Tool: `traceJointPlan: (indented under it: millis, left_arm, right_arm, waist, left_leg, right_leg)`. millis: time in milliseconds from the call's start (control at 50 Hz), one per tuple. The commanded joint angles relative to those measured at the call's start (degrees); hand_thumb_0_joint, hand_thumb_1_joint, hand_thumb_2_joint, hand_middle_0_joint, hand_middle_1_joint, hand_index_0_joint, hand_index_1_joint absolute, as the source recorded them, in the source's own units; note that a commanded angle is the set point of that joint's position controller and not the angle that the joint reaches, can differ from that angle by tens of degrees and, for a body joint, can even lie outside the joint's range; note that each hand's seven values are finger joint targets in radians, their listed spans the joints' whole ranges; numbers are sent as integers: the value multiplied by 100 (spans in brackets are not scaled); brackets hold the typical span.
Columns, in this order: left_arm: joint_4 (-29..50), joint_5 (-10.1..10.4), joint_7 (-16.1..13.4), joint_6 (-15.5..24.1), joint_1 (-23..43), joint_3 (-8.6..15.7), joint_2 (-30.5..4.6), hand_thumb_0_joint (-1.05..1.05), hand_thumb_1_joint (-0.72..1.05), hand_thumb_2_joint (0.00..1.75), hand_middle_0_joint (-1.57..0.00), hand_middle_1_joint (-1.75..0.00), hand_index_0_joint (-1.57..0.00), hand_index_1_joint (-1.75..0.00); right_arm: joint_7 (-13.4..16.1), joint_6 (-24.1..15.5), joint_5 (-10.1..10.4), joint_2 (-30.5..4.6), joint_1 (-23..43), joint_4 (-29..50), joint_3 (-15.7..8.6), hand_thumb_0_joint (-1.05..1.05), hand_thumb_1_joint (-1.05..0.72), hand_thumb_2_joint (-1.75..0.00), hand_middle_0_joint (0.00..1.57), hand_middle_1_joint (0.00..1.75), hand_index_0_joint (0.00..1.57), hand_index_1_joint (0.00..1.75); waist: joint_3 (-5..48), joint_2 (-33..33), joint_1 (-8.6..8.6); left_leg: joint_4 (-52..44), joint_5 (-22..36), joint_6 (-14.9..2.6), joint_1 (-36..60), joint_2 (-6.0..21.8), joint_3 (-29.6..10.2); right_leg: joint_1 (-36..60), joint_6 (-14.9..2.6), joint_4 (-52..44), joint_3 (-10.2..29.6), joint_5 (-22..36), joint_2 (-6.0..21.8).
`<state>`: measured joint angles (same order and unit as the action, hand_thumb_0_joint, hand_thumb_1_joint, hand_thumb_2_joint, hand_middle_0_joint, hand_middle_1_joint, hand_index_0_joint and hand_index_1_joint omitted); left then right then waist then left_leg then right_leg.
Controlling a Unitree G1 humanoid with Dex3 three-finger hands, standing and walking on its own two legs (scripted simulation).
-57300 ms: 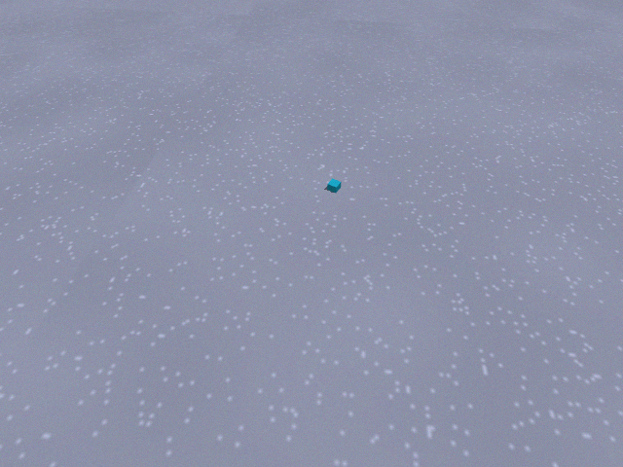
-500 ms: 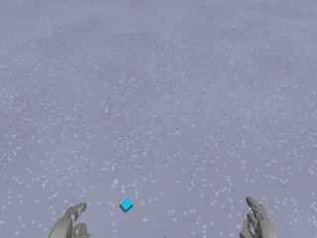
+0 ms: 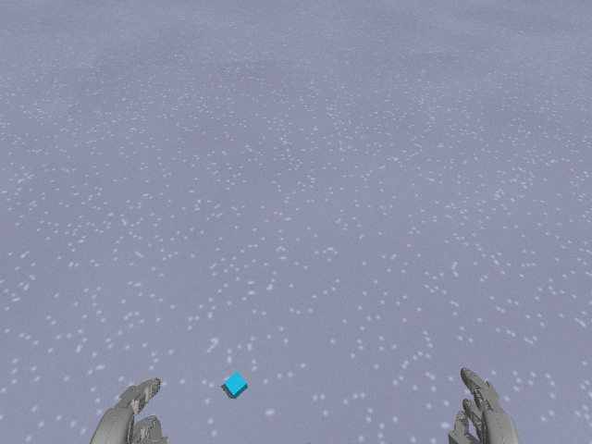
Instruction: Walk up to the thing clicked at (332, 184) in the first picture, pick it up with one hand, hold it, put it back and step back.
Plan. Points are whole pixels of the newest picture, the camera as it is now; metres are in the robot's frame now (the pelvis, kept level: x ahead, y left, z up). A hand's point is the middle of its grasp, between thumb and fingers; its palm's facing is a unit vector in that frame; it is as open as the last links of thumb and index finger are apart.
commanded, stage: home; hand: left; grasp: from above
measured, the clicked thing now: (235, 385) +0.44 +0.19 -0.70
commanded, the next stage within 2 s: stand in 0.34 s
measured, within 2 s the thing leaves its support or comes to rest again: neither
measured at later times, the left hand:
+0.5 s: hand out of the picture +0.16 +0.19 -0.06, palm faces +0.02 -0.96 -0.27, open 7.4 cm
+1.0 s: hand out of the picture +0.04 +0.25 -0.11, palm faces +0.03 -0.95 -0.31, open 7.4 cm
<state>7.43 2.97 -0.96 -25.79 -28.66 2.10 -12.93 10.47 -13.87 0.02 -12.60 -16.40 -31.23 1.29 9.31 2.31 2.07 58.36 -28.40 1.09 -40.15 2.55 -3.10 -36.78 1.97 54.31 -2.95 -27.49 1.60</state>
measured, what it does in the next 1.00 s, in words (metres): rises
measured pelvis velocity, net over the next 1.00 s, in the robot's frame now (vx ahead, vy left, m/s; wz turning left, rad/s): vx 0.00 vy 0.02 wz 0.00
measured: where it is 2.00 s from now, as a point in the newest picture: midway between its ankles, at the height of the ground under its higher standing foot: outside the picture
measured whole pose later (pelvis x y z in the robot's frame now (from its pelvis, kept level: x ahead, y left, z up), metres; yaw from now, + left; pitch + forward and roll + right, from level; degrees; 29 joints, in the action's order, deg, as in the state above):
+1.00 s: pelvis +0.00 +0.02 +0.05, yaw +0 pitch -3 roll +0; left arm -58.0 -2.0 -1.8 -1.4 -12.3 2.3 -16.5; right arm 1.3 -0.3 -2.3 -15.9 -9.8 -58.9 -2.5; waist -4.5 -0.6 -1.7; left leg 31.2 -16.3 -0.8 -12.0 -0.5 -0.2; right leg -9.8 3.6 28.9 -1.3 -15.9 4.5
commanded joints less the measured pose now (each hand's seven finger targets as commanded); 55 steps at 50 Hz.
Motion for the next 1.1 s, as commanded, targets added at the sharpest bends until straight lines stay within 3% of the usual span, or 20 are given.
traceJointPlan:
  millis: [0, 60, 220, 400, 420, 440, 460, 500, 520, 560, 620, 680, 720, 780, 840, 900, 1040, 1080]
  left_arm:
    - [1095, -14, -61, 278, 21, 354, -597, 0, 90, 90, -20, -30, -20, -30]
    - [1046, -21, -56, 274, 76, 252, -514, 0, 90, 90, -20, -30, -20, -30]
    - [1141, -11, -58, 244, 188, 277, -552, 0, 90, 90, -20, -30, -20, -30]
    - [1206, -18, -68, 264, 124, 328, -577, 0, 90, 90, -20, -30, -20, -30]
    - [-805, -651, -278, 1499, 1712, 349, -1155, 0, 90, 90, -20, -30, -20, -30]
    - [-1819, -686, -233, 1875, 1216, 443, -1234, 0, 90, 90, -20, -30, -20, -30]
    - [-2081, -673, -194, 2050, 1074, 410, -1239, 0, 90, 90, -20, -30, -20, -30]
    - [-2602, -723, -150, 2260, 1262, 313, -1235, 0, 90, 90, -20, -30, -20, -30]
    - [-2820, -680, -118, 2278, 1408, 328, -1225, 0, 90, 90, -20, -30, -20, -30]
    - [-3323, -604, -113, 2353, 1521, 339, -1279, 0, 90, 90, -20, -30, -20, -30]
    - [-3981, -604, -129, 2500, 1826, 348, -1315, 0, 90, 90, -20, -30, -20, -30]
    - [-4567, -555, -145, 2593, 1743, 329, -1229, 0, 90, 90, -20, -30, -20, -30]
    - [-4938, -534, -157, 2641, 1695, 312, -1239, 0, 90, 90, -20, -30, -20, -30]
    - [-5357, -508, -159, 2639, 1702, 277, -1232, 0, 90, 90, -20, -30, -20, -30]
    - [-5741, -489, -180, 2632, 1699, 265, -1309, 0, 90, 90, -20, -30, -20, -30]
    - [-6026, -477, -178, 2602, 1764, 221, -1279, 0, 90, 90, -20, -30, -20, -30]
    - [-6503, -495, -165, 2640, 1844, 172, -1343, 0, 90, 90, -20, -30, -20, -30]
    - [-6612, -501, -162, 2658, 1831, 160, -1382, 0, 90, 90, -20, -30, -20, -30]
  right_arm:
    - [80, -319, 17, -720, 312, 910, -318, 0, -90, -90, 20, 30, 20, 30]
    - [65, -300, 22, -702, 347, 925, -297, 0, -90, -90, 20, 30, 20, 30]
    - [58, -314, 37, -712, 421, 963, -275, 0, -90, -90, 20, 30, 20, 30]
    - [79, -333, 42, -680, 371, 989, -282, 0, -90, -90, 20, 30, 20, 30]
    - [-263, 330, -715, -1385, 703, -454, -529, 0, -90, -90, 20, 30, 20, 30]
    - [-445, 557, -690, -1452, 734, -509, -610, 0, -90, -90, 20, 30, 20, 30]
    - [-548, 683, -710, -1500, 654, -341, -643, 0, -90, -90, 20, 30, 20, 30]
    - [-754, 763, -527, -1364, 691, -593, -619, 0, -90, -90, 20, 30, 20, 30]
    - [-848, 802, -408, -1294, 678, -708, -597, 0, -90, -90, 20, 30, 20, 30]
    - [-943, 864, -290, -1260, 802, -847, -643, 0, -90, -90, 20, 30, 20, 30]
    - [-978, 996, -314, -1255, 715, -1207, -657, 0, -90, -90, 20, 30, 20, 30]
    - [-960, 1035, -321, -1340, 772, -1460, -692, 0, -90, -90, 20, 30, 20, 30]
    - [-927, 1084, -297, -1304, 757, -1625, -683, 0, -90, -90, 20, 30, 20, 30]
    - [-877, 1129, -262, -1400, 743, -1883, -667, 0, -90, -90, 20, 30, 20, 30]
    - [-839, 1173, -235, -1429, 757, -2105, -649, 0, -90, -90, 20, 30, 20, 30]
    - [-819, 1203, -208, -1493, 797, -2325, -630, 0, -90, -90, 20, 30, 20, 30]
    - [-829, 1215, -159, -1509, 889, -2647, -614, 0, -90, -90, 20, 30, 20, 30]
    - [-848, 1243, -152, -1457, 934, -2702, -591, 0, -90, -90, 20, 30, 20, 30]
  waist:
    - [599, 28, 29]
    - [426, 58, 31]
    - [225, 109, 11]
    - [430, 80, -1]
    - [-957, -370, -378]
    - [-443, -513, -375]
    - [-395, -432, -283]
    - [-133, -218, -339]
    - [-257, -397, -369]
    - [-242, -500, -386]
    - [-439, -505, -285]
    - [-394, -6, -365]
    - [-481, -169, -361]
    - [-640, 44, -349]
    - [-660, -37, -337]
    - [-912, 105, -348]
    - [-957, -31, -322]
    - [-1067, -285, -326]
  left_leg:
    - [-893, 1678, -133, 716, -191, 103]
    - [-946, 1524, -126, 639, -184, 90]
    - [-1099, 884, -127, 487, -161, 23]
    - [-988, 940, -138, 477, -205, 103]
    - [-1417, 1831, -377, 503, -23, -114]
    - [-1418, 1947, -477, 944, -15, 19]
    - [-1422, 1851, -466, 1154, -77, -99]
    - [-1596, 1884, -459, 1494, -69, -116]
    - [-1707, 1578, -449, 1584, -123, -52]
    - [-1677, 1626, -403, 1706, -157, -12]
    - [-2011, 1464, -442, 2052, -111, -65]
    - [-2356, 2165, -479, 2396, 119, -346]
    - [-2431, 2538, -444, 2450, 108, -291]
    - [-2851, 2501, -422, 2608, 187, -384]
    - [-3073, 2858, -374, 2894, 221, -351]
    - [-3529, 2470, -332, 2900, 301, -450]
    - [-3760, 2819, -268, 3281, 298, -319]
    - [-3838, 2611, -247, 3285, 267, -297]
  right_leg:
    - [356, -153, -782, -147, 1500, -236]
    - [240, -163, -799, -158, 1347, -241]
    - [94, -168, -866, -169, 788, -244]
    - [142, -171, -880, -134, 821, -232]
    - [1225, -402, -1087, 282, 769, 257]
    - [1374, -568, -1171, 616, 877, 324]
    - [1093, -643, -1278, 710, 845, 252]
    - [1585, -556, -1143, 646, 1246, 361]
    - [1464, -501, -1309, 646, 1002, 382]
    - [1611, -453, -1653, 713, 1166, 464]
    - [1547, -381, -1931, 715, 1055, 506]
    - [1844, -274, -1828, 421, 1630, 363]
    - [2149, -282, -2021, 416, 2038, 406]
    - [2343, -276, -2304, 374, 2064, 387]
    - [2622, -272, -2531, 376, 2370, 444]
    - [2732, -223, -2803, 323, 1970, 397]
    - [3020, -181, -3283, 351, 2174, 513]
    - [2996, -159, -3419, 351, 2101, 514]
